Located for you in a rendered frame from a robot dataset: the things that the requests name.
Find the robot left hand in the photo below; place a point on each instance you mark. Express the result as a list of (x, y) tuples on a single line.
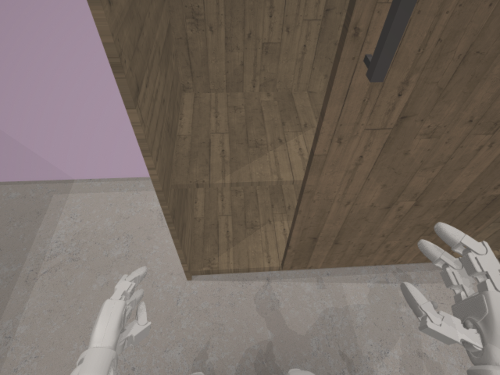
[(116, 311)]

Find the left robot forearm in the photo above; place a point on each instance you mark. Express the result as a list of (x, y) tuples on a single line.
[(97, 361)]

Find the robot right hand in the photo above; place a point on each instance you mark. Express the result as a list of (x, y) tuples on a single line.
[(482, 309)]

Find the wardrobe door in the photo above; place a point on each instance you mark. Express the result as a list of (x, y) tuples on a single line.
[(490, 234), (391, 159)]

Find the handle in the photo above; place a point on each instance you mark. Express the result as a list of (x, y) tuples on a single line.
[(391, 34)]

